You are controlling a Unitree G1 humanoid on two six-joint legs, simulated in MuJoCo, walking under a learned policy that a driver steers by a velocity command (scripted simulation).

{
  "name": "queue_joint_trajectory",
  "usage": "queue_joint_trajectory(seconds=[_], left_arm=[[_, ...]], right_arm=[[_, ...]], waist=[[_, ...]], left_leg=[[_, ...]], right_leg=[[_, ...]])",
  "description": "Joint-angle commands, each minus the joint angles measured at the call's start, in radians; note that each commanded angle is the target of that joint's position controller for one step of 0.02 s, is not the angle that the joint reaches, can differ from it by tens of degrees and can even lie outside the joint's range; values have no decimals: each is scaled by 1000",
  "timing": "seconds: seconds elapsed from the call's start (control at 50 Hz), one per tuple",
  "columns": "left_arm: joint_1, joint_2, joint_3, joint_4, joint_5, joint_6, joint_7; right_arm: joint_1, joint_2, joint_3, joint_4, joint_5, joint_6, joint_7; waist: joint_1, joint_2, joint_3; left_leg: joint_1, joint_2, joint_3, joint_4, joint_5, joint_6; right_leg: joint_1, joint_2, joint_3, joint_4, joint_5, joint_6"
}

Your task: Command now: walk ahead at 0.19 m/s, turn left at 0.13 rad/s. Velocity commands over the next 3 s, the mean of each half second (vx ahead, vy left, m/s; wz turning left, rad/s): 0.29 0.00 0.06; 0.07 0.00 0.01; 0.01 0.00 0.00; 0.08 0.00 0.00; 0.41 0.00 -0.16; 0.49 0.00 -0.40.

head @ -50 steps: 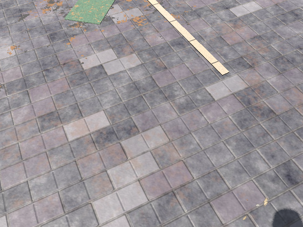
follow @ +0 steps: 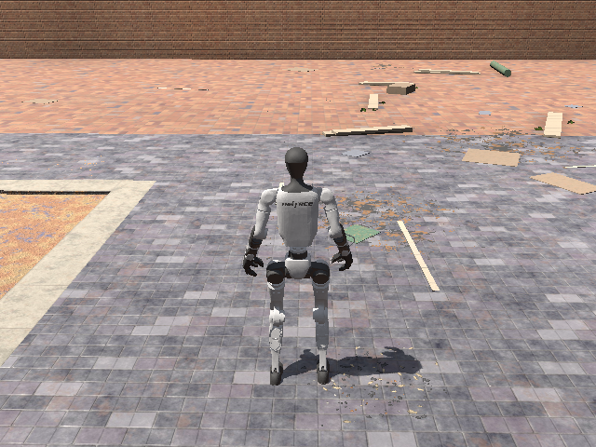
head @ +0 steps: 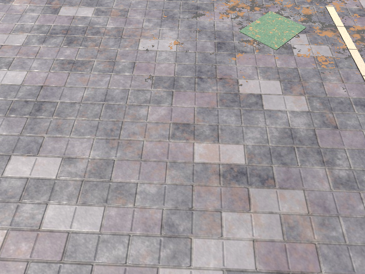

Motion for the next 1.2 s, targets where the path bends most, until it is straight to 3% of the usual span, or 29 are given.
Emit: queue_joint_trajectory(seconds=[0.02, 0.04, 0.08, 0.12, 0.2, 0.28, 0.3, 0.34, 0.36, 0.38, 0.4, 0.42, 0.46, 0.54, 0.6, 0.68, 0.74, 0.76, 0.78, 0.8, 0.82, 0.84, 0.86, 1.0, 1.2], left_arm=[[-155, 159, 33, -129, -17, -42, 2], [-152, 180, 49, -128, -32, -44, 1], [-91, 158, 53, -96, -24, -52, -4], [-87, 115, 44, -82, -17, -71, -18], [-126, 70, 20, -83, -14, -84, -37], [-119, 110, 21, -97, -27, -83, -46], [-85, 119, 24, -87, -27, -84, -47], [46, 147, 42, -43, -17, -85, -35], [141, 202, 57, -32, -8, -91, -26], [199, 342, 83, -36, 16, -86, -24], [212, 283, 69, -31, 10, -88, -31], [151, 228, 50, -38, 4, -89, -31], [58, 159, 28, -47, 4, -83, -31], [-2, 113, 9, -30, 20, -88, -16], [-23, 130, 11, -11, 15, -75, -5], [7, 152, 15, 24, 8, -51, -6], [-25, 128, 4, 38, -7, -38, -11], [-2, 108, -3, 50, -7, -39, -12], [23, 89, -12, 54, 12, -46, -12], [118, 92, -9, 67, 24, -53, -19], [101, 87, -15, 77, 20, -50, -18], [42, 104, -14, 74, 14, -43, -17], [16, 98, -15, 71, 11, -35, -12], [11, 109, -14, 96, 6, -6, -3], [3, 106, -14, 162, 6, 4, 6]], right_arm=[[167, -241, -69, -34, -16, -39, 4], [156, -210, -57, -16, -20, -59, 1], [116, -174, -45, -12, 0, -84, -6], [106, -150, -38, -12, -2, -94, -9], [112, -172, -49, -6, 7, -102, 0], [139, -205, -59, 15, 23, -104, 15], [131, -204, -58, 18, 25, -102, 17], [129, -163, -42, 27, 10, -94, 15], [139, -113, -24, 22, -4, -93, 11], [193, -54, -4, -25, -13, -105, -2], [194, -126, -23, -16, 2, -112, -10], [174, -174, -38, -5, 19, -107, -9], [116, -161, -38, 4, 4, -89, -11], [135, -94, -29, 26, -7, -62, -14], [68, -60, -13, 14, -11, -56, -19], [2, -88, -20, 3, -2, -44, -20], [-6, -85, -22, 5, -8, -40, -22], [-11, -102, -24, 3, -18, -43, -25], [-8, -147, -33, -4, -22, -45, -32], [-29, -196, -44, -4, -14, -42, -36], [-49, -139, -37, -2, -5, -38, -28], [-57, -104, -30, -5, -7, -37, -20], [-60, -94, -27, 0, -13, -38, -17], [-58, -104, -29, 38, -11, -52, -14], [-68, -103, -31, 125, -11, -44, -23]], waist=[[-128, 246, 13], [-103, 238, 68], [-68, 210, 83], [-58, 166, 63], [-74, 164, 26], [-63, 157, 39], [-38, 145, 39], [26, 109, 6], [62, 11, -75], [40, -298, -178], [51, -270, -197], [30, -171, -128], [0, -65, -66], [-52, -74, -86], [-42, -78, -90], [-9, -70, -89], [-33, -50, -65], [-35, -22, -60], [-19, 30, -81], [52, 126, -112], [26, 135, -125], [-7, 102, -87], [-12, 89, -85], [-7, 57, -82], [-6, 18, -44]], left_leg=[[173, 338, -514, -338, -387, 283], [154, 339, -516, -360, -441, 278], [176, 297, -439, -371, -363, 242], [166, 249, -332, -378, -202, 217], [85, 201, -182, -361, -33, 203], [29, 251, -207, -329, -86, 209], [11, 254, -204, -308, -96, 198], [-27, 194, -158, -149, 60, 149], [-76, 110, -69, 96, 112, 90], [-337, -30, 41, 458, -160, -8], [-426, -38, -60, 645, -332, -31], [-461, 15, -81, 721, -285, -23], [-430, 75, -44, 668, -174, -13], [-245, 89, -28, 494, -24, -35], [-174, 87, -15, 283, 49, -45], [-108, 75, -9, 142, 91, -45], [-8, 63, 5, -45, 166, -14], [62, 78, -21, -124, 301, 4], [144, 140, -83, -107, 513, 24], [219, 173, -111, -33, 592, 72], [185, 141, -87, -15, 478, 80], [155, 111, -73, -20, 430, 61], [145, 104, -69, -22, 436, 48], [120, 89, -55, -6, 488, 45], [117, 73, -41, -31, 396, 36]], right_leg=[[-386, 21, 3, 312, -227, 6], [-458, 1, 30, 402, -185, -8], [-496, -32, 51, 425, -67, -24], [-456, -34, 30, 374, 58, -25], [-261, -1, -16, 123, 181, -3], [-137, 6, -10, 17, 177, -23], [-83, 11, -18, -13, 191, -35], [92, 47, -35, -76, 195, -57], [240, -57, 90, -126, 268, -90], [442, -302, 484, -237, 308, -246], [425, -354, 690, -335, 275, -324], [358, -343, 573, -312, 299, -304], [234, -248, 350, -299, 469, -246], [118, -163, 146, -324, 773, -235], [110, -140, 81, -314, 824, -225], [129, -158, 105, -299, 735, -230], [110, -141, 126, -258, 550, -201], [85, -110, 125, -241, 457, -158], [50, -67, 104, -206, 355, -113], [-6, -4, 72, -212, 240, -76], [28, 17, 42, -228, 197, -53], [22, 25, 33, -215, 195, -46], [27, 23, 28, -203, 224, -45], [92, 7, 35, -170, 361, -49], [89, 1, 39, -196, 298, -46]])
